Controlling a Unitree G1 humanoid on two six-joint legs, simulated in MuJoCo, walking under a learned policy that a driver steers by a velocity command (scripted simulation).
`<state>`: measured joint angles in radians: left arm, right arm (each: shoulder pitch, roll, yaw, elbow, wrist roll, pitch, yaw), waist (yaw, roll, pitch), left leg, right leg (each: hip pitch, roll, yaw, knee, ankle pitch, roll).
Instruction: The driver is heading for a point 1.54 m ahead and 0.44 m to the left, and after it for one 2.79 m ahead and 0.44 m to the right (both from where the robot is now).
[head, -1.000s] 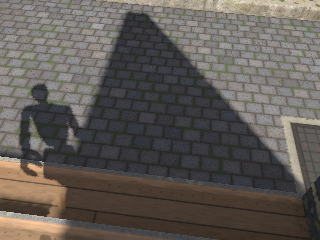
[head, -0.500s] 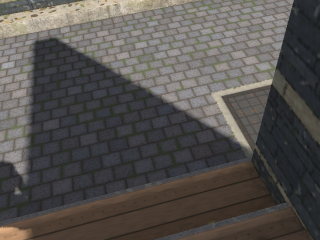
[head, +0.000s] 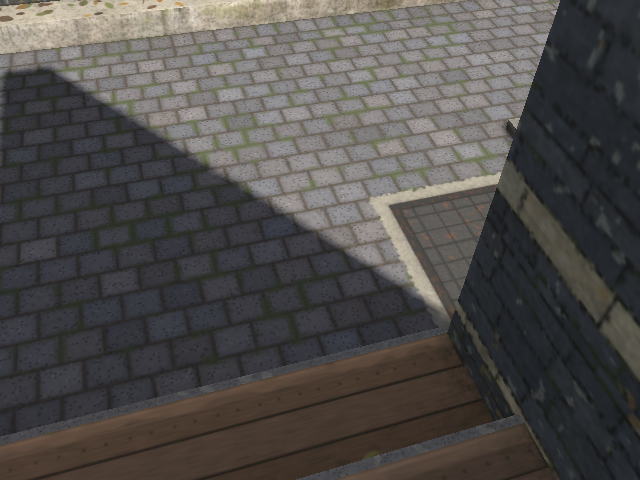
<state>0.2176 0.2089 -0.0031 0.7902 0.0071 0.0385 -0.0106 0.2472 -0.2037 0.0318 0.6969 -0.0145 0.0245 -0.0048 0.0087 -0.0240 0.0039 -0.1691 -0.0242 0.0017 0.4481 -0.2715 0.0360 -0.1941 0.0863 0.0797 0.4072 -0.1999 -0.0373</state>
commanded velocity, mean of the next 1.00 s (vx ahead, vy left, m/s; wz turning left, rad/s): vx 0.00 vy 0.00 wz -0.01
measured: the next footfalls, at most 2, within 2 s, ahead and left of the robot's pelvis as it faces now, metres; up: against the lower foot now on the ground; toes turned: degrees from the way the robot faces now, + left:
right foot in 1.62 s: +0.20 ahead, -0.11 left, +0.00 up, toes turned -2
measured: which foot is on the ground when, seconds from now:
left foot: down 0.00-1.00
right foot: down 0.00-1.00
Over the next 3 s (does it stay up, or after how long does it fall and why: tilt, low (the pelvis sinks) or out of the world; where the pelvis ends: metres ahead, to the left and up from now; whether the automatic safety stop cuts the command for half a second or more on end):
stays up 0.92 -0.03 -0.32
